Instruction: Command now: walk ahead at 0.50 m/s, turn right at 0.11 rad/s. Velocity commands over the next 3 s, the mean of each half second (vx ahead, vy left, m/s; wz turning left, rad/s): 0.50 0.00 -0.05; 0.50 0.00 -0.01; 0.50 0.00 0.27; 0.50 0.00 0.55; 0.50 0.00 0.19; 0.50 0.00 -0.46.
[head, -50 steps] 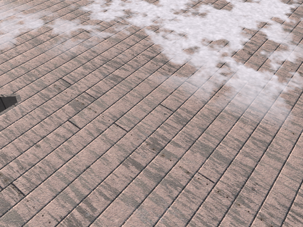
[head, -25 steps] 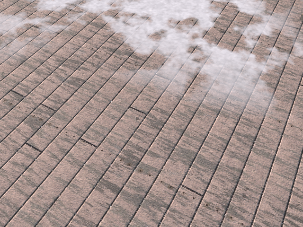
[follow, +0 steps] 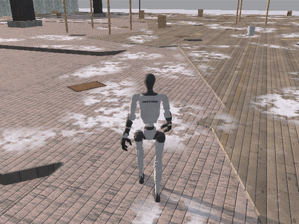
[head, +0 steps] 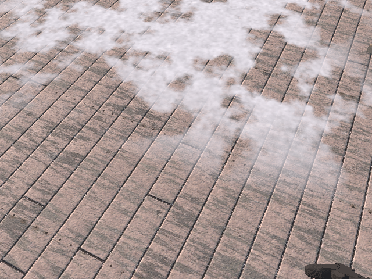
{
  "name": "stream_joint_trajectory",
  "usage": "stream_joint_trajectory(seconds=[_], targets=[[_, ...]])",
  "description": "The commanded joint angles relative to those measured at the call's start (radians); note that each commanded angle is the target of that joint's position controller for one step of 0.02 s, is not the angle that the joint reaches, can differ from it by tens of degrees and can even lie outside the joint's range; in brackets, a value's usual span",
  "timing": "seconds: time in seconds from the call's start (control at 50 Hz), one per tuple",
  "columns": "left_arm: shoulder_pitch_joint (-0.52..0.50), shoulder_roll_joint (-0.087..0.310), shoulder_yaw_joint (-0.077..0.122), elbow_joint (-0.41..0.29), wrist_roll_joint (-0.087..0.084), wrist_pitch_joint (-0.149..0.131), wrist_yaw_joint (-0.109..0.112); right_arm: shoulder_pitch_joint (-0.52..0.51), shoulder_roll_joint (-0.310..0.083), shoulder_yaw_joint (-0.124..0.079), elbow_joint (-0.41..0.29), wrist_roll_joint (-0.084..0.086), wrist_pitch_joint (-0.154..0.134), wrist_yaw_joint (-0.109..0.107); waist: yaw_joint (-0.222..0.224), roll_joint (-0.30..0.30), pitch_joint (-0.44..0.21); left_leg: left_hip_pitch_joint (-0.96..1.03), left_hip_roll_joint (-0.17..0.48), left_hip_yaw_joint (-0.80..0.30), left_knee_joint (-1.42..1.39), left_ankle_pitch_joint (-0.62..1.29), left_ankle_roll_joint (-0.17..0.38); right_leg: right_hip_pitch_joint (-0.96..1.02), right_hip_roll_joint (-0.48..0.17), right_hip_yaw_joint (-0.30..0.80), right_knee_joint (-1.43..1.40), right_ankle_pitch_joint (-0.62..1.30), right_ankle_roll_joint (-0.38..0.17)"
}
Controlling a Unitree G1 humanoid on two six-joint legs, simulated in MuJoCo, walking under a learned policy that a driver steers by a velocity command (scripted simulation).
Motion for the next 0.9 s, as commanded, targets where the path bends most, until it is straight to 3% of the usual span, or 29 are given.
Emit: stream_joint_trajectory(seconds=[0.02,0.04,0.06,0.08,0.1,0.12,0.14,0.16,0.2,0.26,0.32,0.42,0.48,0.5,0.52,0.54,0.56,0.58,0.6,0.62,0.64,0.66,0.7,0.76,0.8,0.9], targets=[[-0.025,0.142,0.021,-0.056,-0.006,-0.02,-0.004,0.392,-0.2,-0.067,0.045,-0.018,-0.027,-0.039,-0.231,-0.036,-0.239,0.564,0.113,-0.145,-0.059,-0.085,0.099,-0.223,-0.218,0.017,0.548,0.876,-0.015],[0.11,0.046,0.003,-0.064,-0.052,-0.018,-0.013,0.485,-0.307,-0.102,0.06,-0.035,-0.019,-0.039,-0.196,0.21,-0.399,0.877,0.405,-0.625,-0.083,-0.13,0.267,-0.573,-0.035,-0.078,0.968,0.241,0.045],[0.06,0.142,0.022,-0.053,-0.017,-0.015,-0.005,0.428,-0.224,-0.088,0.067,-0.003,-0.007,-0.024,-0.18,0.078,-0.34,0.796,0.41,-0.757,-0.191,-0.151,0.257,-0.691,-0.029,-0.022,1.052,-0.087,0.024],[-0.031,0.14,0.027,-0.077,-0.006,-0.014,-0.008,0.321,-0.175,-0.075,0.053,0.013,-0.006,-0.02,-0.139,0.027,-0.161,0.624,0.369,-0.597,-0.219,-0.183,0.232,-0.728,-0.085,-0.009,1.04,0.0,0.021],[-0.079,0.119,0.02,-0.09,-0.003,-0.016,-0.014,0.26,-0.124,-0.063,0.048,0.009,-0.011,-0.015,-0.119,-0.014,-0.084,0.504,0.327,-0.491,-0.26,-0.124,0.208,-0.716,-0.122,-0.018,0.988,0.056,0.021],[-0.105,0.105,0.021,-0.094,0.002,-0.007,-0.022,0.243,-0.1,-0.054,0.057,0.007,-0.016,-0.017,-0.097,-0.009,-0.034,0.42,0.271,-0.397,-0.293,-0.083,0.173,-0.694,-0.149,-0.033,0.943,0.073,0.021],[-0.082,0.094,0.019,-0.095,0.013,0.005,-0.029,0.251,-0.088,-0.049,0.074,0.01,-0.022,-0.02,-0.071,0.037,-0.022,0.359,0.247,-0.341,-0.312,-0.02,0.157,-0.651,-0.165,-0.042,0.903,0.085,0.031],[-0.072,0.078,0.015,-0.087,0.018,0.015,-0.035,0.269,-0.081,-0.047,0.089,0.011,-0.03,-0.018,-0.061,0.045,-0.024,0.34,0.228,-0.307,-0.325,0.031,0.152,-0.629,-0.173,-0.052,0.88,0.092,0.041],[-0.095,0.061,0.01,-0.095,0.021,0.026,-0.044,0.301,-0.102,-0.053,0.114,0.019,-0.045,-0.016,-0.051,0.045,-0.019,0.327,0.209,-0.251,-0.356,0.076,0.161,-0.655,-0.187,-0.081,0.841,0.122,0.059],[-0.233,0.06,0.004,-0.145,0.02,0.029,-0.05,0.36,-0.118,-0.057,0.145,0.02,-0.048,-0.016,-0.071,0.039,0.024,0.348,0.195,-0.194,-0.397,0.144,0.167,-0.753,-0.225,-0.12,0.711,0.224,0.089],[-0.367,0.042,-0.008,-0.187,0.011,0.023,-0.055,0.396,-0.11,-0.053,0.165,0.023,-0.044,-0.015,-0.103,0.041,0.03,0.361,0.146,-0.123,-0.398,0.2,0.134,-0.731,-0.216,-0.163,0.51,0.343,0.103],[-0.497,0.047,-0.015,-0.229,0.004,0.019,-0.049,0.48,-0.13,-0.056,0.203,0.015,-0.039,-0.024,-0.143,0.049,0.031,0.493,0.193,-0.124,-0.355,0.29,0.12,-0.699,-0.182,-0.186,0.335,0.378,0.077],[-0.475,0.07,-0.005,-0.231,0.006,0.01,-0.042,0.466,-0.145,-0.06,0.214,0.008,-0.031,-0.035,-0.111,0.056,0.02,0.571,0.226,-0.122,-0.266,0.453,0.102,-0.633,-0.153,-0.186,0.271,0.274,0.036],[-0.407,0.083,0.003,-0.21,0.008,0.005,-0.036,0.454,-0.152,-0.061,0.215,0.007,-0.029,-0.038,-0.079,0.058,-0.015,0.576,0.22,-0.11,-0.182,0.575,0.089,-0.539,-0.124,-0.196,0.244,0.238,0.018],[-0.269,0.097,0.014,-0.162,0.014,-0.004,-0.028,0.442,-0.151,-0.06,0.216,0.01,-0.024,-0.038,-0.017,0.033,-0.084,0.548,0.188,-0.078,-0.02,0.629,0.072,-0.367,-0.096,-0.211,0.176,0.261,-0.006],[-0.093,0.147,0.032,-0.111,0.032,-0.015,-0.017,0.436,-0.132,-0.053,0.2,0.015,-0.024,-0.037,0.047,-0.009,-0.192,0.399,0.145,-0.045,0.203,0.464,0.052,-0.113,-0.185,-0.117,0.173,0.248,-0.048],[0.03,0.265,0.065,-0.098,0.053,-0.014,-0.008,0.534,-0.028,-0.027,0.163,0.053,-0.025,-0.027,0.036,-0.223,-0.358,0.044,0.004,0.03,0.599,-0.04,-0.001,0.227,-0.498,0.328,0.14,0.153,-0.178],[0.005,0.235,0.063,-0.093,0.013,0.002,-0.016,0.516,-0.106,-0.05,0.181,0.029,-0.022,-0.031,0.032,-0.185,-0.365,-0.099,-0.059,-0.071,0.745,-0.459,0.009,0.198,-0.548,0.554,0.014,0.127,-0.212],[-0.109,0.189,0.051,-0.105,-0.005,0.006,-0.019,0.429,-0.131,-0.063,0.16,0.016,-0.019,-0.03,-0.016,-0.112,-0.185,-0.163,0.008,-0.11,0.775,-0.378,0.02,0.05,-0.498,0.393,0.0,0.081,-0.181],[-0.185,0.125,0.035,-0.117,-0.006,0.0,-0.024,0.379,-0.111,-0.058,0.147,0.015,-0.024,-0.022,-0.04,-0.072,-0.097,-0.147,0.046,-0.11,0.723,-0.297,0.022,-0.089,-0.456,0.282,-0.043,0.127,-0.155],[-0.216,0.091,0.025,-0.112,-0.005,-0.007,-0.025,0.364,-0.092,-0.057,0.148,0.013,-0.019,-0.018,-0.07,-0.074,-0.041,-0.105,0.074,-0.105,0.662,-0.258,0.019,-0.187,-0.405,0.189,-0.079,0.188,-0.118],[-0.223,0.074,0.02,-0.1,-0.011,-0.012,-0.022,0.386,-0.077,-0.055,0.153,-0.003,-0.006,-0.014,-0.1,-0.091,-0.019,-0.052,0.091,-0.099,0.619,-0.235,0.007,-0.264,-0.372,0.125,-0.108,0.222,-0.093],[-0.189,0.074,0.02,-0.076,-0.01,-0.029,-0.022,0.392,-0.055,-0.052,0.161,-0.013,0.014,-0.003,-0.116,-0.089,-0.021,-0.017,0.094,-0.079,0.595,-0.207,-0.012,-0.298,-0.347,0.069,-0.131,0.333,-0.1],[-0.128,0.096,0.025,-0.042,-0.016,-0.042,-0.022,0.293,-0.055,-0.054,0.127,-0.012,0.025,0.006,-0.113,-0.077,0.009,-0.107,0.118,-0.056,0.513,-0.107,-0.036,-0.274,-0.329,0.003,-0.166,0.412,-0.104],[-0.091,0.087,0.022,-0.023,-0.017,-0.039,-0.022,0.204,-0.057,-0.052,0.098,-0.009,0.026,0.007,-0.095,-0.072,0.027,-0.161,0.125,-0.039,0.43,-0.038,-0.051,-0.242,-0.312,-0.026,-0.177,0.446,-0.1],[-0.011,0.092,0.017,0.013,-0.014,-0.036,-0.018,0.033,-0.032,-0.034,0.044,0.002,0.02,0.007,-0.051,-0.077,0.041,-0.132,0.091,0.01,0.188,0.08,-0.05,-0.174,-0.294,-0.082,-0.163,0.557,-0.08]])
Next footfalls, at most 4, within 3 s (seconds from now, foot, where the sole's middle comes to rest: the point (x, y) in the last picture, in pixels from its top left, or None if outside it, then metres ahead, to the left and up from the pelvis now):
0.02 left None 0.18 0.09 -0.76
0.54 right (240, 278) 0.46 -0.10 -0.76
1.08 left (194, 196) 0.76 0.08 -0.76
1.62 right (236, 142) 1.04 -0.09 -0.76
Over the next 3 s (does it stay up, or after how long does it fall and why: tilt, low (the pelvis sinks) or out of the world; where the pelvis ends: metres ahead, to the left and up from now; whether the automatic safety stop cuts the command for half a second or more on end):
stays up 1.51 0.29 0.02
